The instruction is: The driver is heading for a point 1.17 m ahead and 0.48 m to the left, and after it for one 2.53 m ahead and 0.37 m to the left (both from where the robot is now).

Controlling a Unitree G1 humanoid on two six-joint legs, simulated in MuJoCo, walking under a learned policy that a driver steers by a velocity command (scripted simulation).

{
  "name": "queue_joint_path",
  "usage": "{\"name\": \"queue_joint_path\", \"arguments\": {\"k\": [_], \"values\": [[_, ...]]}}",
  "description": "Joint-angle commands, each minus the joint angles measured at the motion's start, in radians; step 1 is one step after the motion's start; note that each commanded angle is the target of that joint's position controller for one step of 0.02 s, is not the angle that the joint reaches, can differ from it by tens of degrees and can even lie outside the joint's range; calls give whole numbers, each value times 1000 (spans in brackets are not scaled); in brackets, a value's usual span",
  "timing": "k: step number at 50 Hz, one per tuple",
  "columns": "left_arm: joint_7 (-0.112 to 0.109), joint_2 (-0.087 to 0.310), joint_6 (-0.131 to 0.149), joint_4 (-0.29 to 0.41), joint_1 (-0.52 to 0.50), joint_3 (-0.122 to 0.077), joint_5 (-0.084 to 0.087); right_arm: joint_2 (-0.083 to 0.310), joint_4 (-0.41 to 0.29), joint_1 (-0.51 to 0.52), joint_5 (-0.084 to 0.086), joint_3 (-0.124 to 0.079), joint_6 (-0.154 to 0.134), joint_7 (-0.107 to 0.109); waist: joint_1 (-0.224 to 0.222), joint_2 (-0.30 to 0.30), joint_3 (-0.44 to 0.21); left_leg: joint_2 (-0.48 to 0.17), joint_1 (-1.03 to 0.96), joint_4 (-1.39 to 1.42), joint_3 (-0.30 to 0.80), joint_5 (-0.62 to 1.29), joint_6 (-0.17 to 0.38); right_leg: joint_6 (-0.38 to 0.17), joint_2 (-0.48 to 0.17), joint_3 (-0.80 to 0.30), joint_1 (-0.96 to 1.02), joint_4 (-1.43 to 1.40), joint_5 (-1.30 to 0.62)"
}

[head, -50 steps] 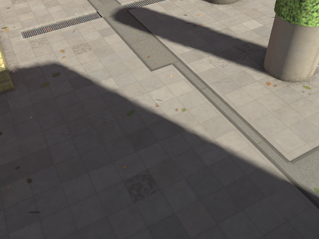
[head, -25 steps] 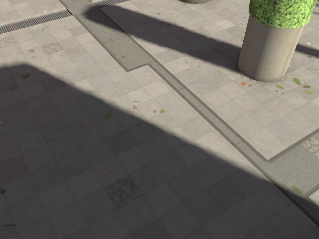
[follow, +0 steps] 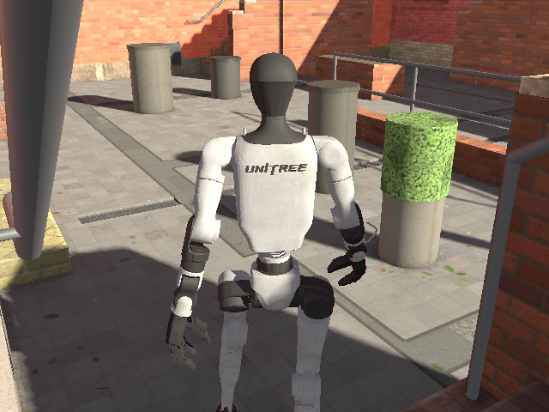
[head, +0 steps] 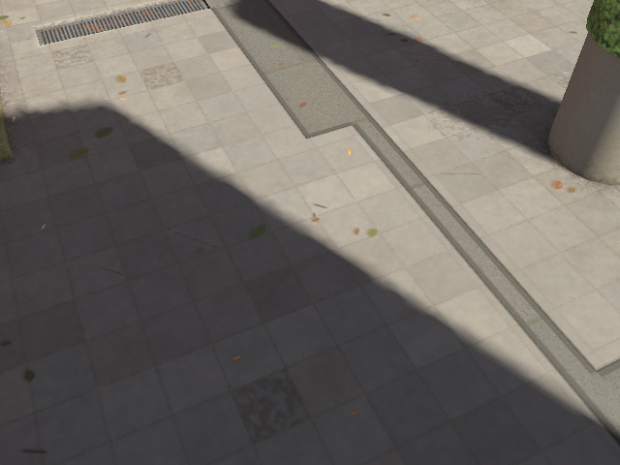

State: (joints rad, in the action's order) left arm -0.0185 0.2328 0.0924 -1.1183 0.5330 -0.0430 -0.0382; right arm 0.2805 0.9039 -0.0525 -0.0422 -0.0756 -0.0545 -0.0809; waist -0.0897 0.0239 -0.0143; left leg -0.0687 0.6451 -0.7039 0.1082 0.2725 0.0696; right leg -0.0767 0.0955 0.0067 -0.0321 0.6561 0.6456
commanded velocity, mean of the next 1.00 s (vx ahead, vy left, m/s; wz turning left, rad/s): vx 0.97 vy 0.00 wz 0.79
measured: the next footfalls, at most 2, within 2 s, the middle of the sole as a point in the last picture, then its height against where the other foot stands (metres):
left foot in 0.20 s outside the picture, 0.18 m lower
right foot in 0.56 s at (336, 377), level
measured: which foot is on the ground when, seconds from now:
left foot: up 0.00-0.18, down 0.20-0.54, up 0.56-1.00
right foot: down 0.00-0.20, up 0.22-0.54, down 0.56-1.00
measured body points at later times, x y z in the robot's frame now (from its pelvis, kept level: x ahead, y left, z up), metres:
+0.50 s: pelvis +0.48 +0.09 -0.14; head +0.53 +0.08 +0.30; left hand +0.65 +0.38 -0.21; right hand +0.46 -0.18 -0.29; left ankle +0.31 +0.12 -0.87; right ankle +0.72 +0.00 -0.83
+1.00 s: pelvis +0.89 +0.29 -0.17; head +0.91 +0.32 +0.28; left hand +0.64 +0.40 -0.30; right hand +1.23 +0.32 -0.22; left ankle +0.98 +0.41 -0.87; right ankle +0.77 +0.02 -0.84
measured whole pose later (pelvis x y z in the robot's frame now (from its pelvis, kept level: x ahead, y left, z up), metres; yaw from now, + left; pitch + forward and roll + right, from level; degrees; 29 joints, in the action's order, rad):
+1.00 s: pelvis +0.89 +0.29 -0.17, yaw +48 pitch +1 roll -3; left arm -0.03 0.23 0.08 -0.98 0.51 -0.04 -0.04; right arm 0.30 0.64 0.04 -0.03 -0.02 -0.02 -0.08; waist -0.05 0.04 0.06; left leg 0.05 0.58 -0.68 -0.16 -0.11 0.22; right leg 0.06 -0.04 0.30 0.22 0.49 0.37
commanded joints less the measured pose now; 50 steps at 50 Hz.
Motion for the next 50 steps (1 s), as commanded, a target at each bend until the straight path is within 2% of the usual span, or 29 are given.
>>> {"name": "queue_joint_path", "arguments": {"k": [1, 4, 6, 7, 8, 9, 10, 11, 12, 13, 14, 16, 17, 18, 21, 23, 25, 27, 28, 29, 30, 31, 33, 36, 43, 45, 48, 49, 50], "values": [[-7, 97, 22, 50, -29, -1, -4, 17, -45, 122, 13, 10, 3, -13, 9, -58, 177, 31, -71, 23, -40, 134, 17, -136, -211, -178, -252, -188, -294], [-17, 84, 28, 17, 96, 6, -23, 17, -98, 318, 11, 21, -2, 2, -95, -30, 299, 16, 12, 162, -101, 77, 27, -108, -229, -115, -118, -174, -335], [-24, 145, 30, -9, 105, -6, -39, 23, -101, 318, 15, 27, -17, 10, -85, -24, 352, 7, 49, 258, -118, 28, 30, -109, -249, -78, 19, -118, -518], [-19, 151, 33, -16, 92, -9, -37, 42, -87, 247, -2, 19, -21, 18, -48, 27, 317, 39, -43, 306, -178, 7, 53, -92, -228, -23, 54, -31, -764], [-23, 147, 26, -19, 52, -7, -37, 53, -34, 64, 1, 13, -22, 20, 49, -24, 228, 11, -248, 311, -151, -6, 79, -104, -263, -26, 19, 166, -939], [-26, 132, 23, -25, -13, -2, -38, 98, 58, -233, 2, -12, -22, 25, 200, -44, 92, 50, -481, 262, -190, -30, 106, -103, -254, -3, 6, 411, -1145], [-18, 147, 22, -3, -110, -9, -20, 140, 139, -481, -20, -38, -24, 21, 329, 9, -10, 76, -754, 293, -224, -10, 157, -67, -191, 74, -143, 776, -1132], [0, 103, 34, 28, -193, -11, -25, 181, 183, -550, -20, -59, -11, 18, 335, 220, -11, 10, -1010, 218, -120, 30, 198, -29, -36, 119, -519, 1208, -175], [-6, 122, 53, 126, -117, -6, 15, 232, 162, -540, -17, -64, -13, 20, 216, 324, -166, -151, -1384, -49, 145, 501, 274, 5, -66, -23, -876, 1232, -29], [-7, 157, 56, 162, -184, 5, 64, 236, 154, -561, -11, -68, -2, 46, 291, 266, -348, -294, -1590, 165, 500, -48, 463, 48, -56, -48, -1119, 1237, -42], [-2, 144, 66, 178, -257, 19, 51, 167, 132, -544, -22, -49, 5, 77, 272, 75, -288, -286, -1415, 342, 564, -425, 416, 28, -131, -77, -1092, 1018, -179], [19, 150, 77, 198, -345, 4, -11, 115, 99, -407, -10, -27, -27, 98, 196, -86, -115, -228, -995, 364, 535, -332, 358, 35, -174, -125, -916, 799, -317], [35, 100, 48, 240, -387, 5, -42, 113, 101, -344, 17, -25, -31, 109, 104, -149, -5, -174, -692, 399, 456, -229, 328, 77, -205, -136, -769, 613, -313], [38, 82, 19, 257, -398, 8, -48, 102, 86, -303, 30, -14, -35, 109, 65, -116, 44, -138, -510, 444, 404, -215, 307, 107, -207, -119, -655, 499, -272], [42, 45, 4, 340, -497, 30, 0, 125, 24, -214, 26, -29, -54, 86, 34, 19, 86, -19, -165, 505, 266, -170, 242, 125, -166, -35, -333, 161, -486], [35, 64, 7, 334, -475, 25, 25, 142, 10, -219, 44, -46, -56, 62, 39, 4, 72, 35, -88, 494, 223, -200, 183, 120, -123, -6, -128, 58, -687], [29, 104, 4, 333, -445, 10, 21, 153, 9, -268, 52, -52, -52, 55, 36, -16, 45, 38, -192, 400, 239, -98, 136, 104, -104, -11, -45, -20, -694], [11, 180, 6, 279, -195, -28, 15, 210, 4, -266, 34, -64, -50, 55, -117, -54, -97, 96, -252, 0, 193, 106, 82, 92, -67, 6, 193, -41, -501], [-4, 253, 13, 254, -21, -52, -1, 149, -22, -227, 23, -47, -60, 51, -198, -94, -173, 156, -139, -306, 154, -32, 61, 76, -183, -108, 356, -61, -315], [-13, 297, 15, 252, 32, -55, -32, -32, -67, -255, 32, -2, -58, 61, -135, -274, -217, 204, 9, -678, 99, -793, 72, 57, -472, -499, 392, -207, -6], [-6, 316, 11, 273, -113, -67, -19, 0, -130, -362, 74, 0, -47, 63, 17, -442, -242, 176, 136, -779, 32, -726, 83, -12, -571, -997, 326, -472, 200], [-1, 202, 8, 319, -272, -50, -12, 44, -97, -329, 44, 1, -19, 68, 50, -251, -85, 84, 165, -785, 3, -626, 85, -46, -524, -846, 170, -462, 343], [10, 111, 11, 304, -305, -30, -11, 41, -111, -241, 17, -2, 8, 47, 59, -76, 56, 20, 127, -721, -24, -564, 76, -24, -425, -494, -32, -433, -25], [15, 59, 37, 220, -210, -13, 16, -10, -191, -150, 8, 14, 40, 17, 93, -128, 87, -36, 150, -666, -23, -505, 60, 22, -366, -216, -75, -459, -334], [12, 108, 60, 213, -185, -18, 13, 29, -327, 114, 13, 42, 47, -12, 97, -33, 149, -8, 89, -235, -205, -269, 71, 52, -291, 198, -37, -566, -885], [0, 146, 53, 214, -137, -20, 10, 38, -331, 141, 12, 47, 44, -16, 95, -51, 132, 60, -41, -98, -297, -267, 101, 70, -288, 262, 17, -513, -1266], [-29, 239, 12, 236, -127, -40, 2, 107, -264, -92, 9, 25, 40, 2, 233, -139, -17, 162, -313, -40, -306, -388, 147, 72, -350, 256, 104, -150, -1762], [-29, 257, -2, 256, -169, -44, -3, 142, -200, -296, 7, 4, 37, 15, 322, -154, -98, 169, -518, 2, -249, -412, 178, 48, -370, 225, 47, 73, -1754], [-20, 255, -13, 266, -197, -46, -6, 176, -131, -470, 8, -23, 33, 35, 391, -107, -159, 155, -763, 108, -170, -420, 209, 35, -322, 228, -102, 403, -1475]]}}
Velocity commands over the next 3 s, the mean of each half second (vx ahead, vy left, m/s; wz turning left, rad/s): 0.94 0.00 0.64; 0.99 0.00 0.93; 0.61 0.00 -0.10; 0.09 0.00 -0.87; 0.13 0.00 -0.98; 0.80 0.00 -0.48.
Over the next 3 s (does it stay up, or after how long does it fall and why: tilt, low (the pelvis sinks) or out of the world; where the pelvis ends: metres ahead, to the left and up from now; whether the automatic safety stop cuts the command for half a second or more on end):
stays up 1.44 0.59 -0.15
